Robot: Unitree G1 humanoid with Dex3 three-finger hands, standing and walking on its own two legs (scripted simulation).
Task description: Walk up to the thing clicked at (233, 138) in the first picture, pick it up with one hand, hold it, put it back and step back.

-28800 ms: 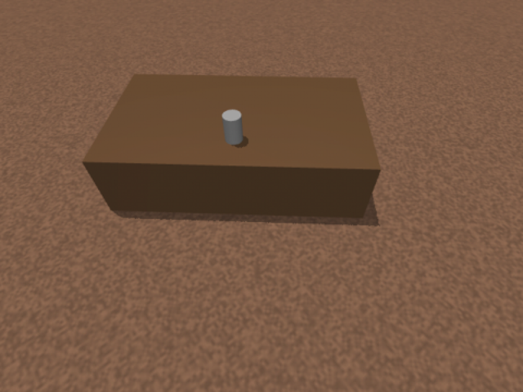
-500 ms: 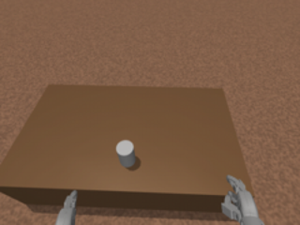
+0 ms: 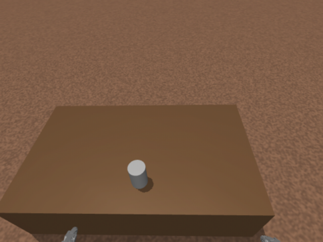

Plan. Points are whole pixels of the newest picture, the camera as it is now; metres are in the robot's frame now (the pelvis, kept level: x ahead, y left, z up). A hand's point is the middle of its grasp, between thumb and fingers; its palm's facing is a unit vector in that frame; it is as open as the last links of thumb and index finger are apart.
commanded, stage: home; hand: left
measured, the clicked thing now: (138, 174) +0.50 +0.14 -0.36
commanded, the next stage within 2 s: stand in 1.28 s
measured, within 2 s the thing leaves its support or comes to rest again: neither
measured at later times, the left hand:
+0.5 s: hand out of the picture +0.02 +0.25 -0.13, palm faces +0.00 -0.93 -0.38, open 17.6 cm
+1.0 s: hand out of the picture +0.04 +0.25 -0.12, palm faces +0.00 -0.93 -0.37, open 17.6 cm
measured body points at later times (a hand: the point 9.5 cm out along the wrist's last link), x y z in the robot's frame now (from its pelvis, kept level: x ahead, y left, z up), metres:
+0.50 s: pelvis -0.02 +0.00 +0.02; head -0.04 -0.02 +0.47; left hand +0.02 +0.29 -0.10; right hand +0.05 -0.28 -0.12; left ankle -0.01 +0.11 -0.72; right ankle +0.03 -0.11 -0.72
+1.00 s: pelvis -0.01 +0.00 +0.03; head -0.02 -0.02 +0.48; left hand +0.04 +0.29 -0.10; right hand +0.05 -0.29 -0.12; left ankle -0.01 +0.11 -0.72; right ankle +0.03 -0.11 -0.72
